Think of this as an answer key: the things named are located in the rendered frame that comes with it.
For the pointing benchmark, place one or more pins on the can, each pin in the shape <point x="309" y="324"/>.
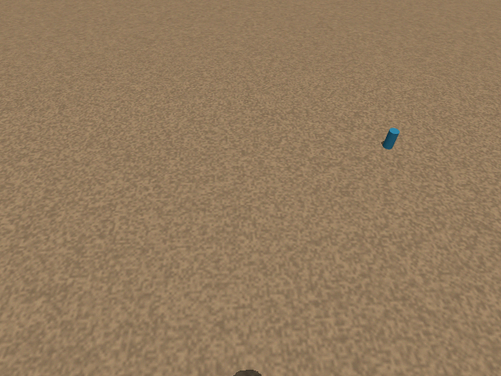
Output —
<point x="390" y="138"/>

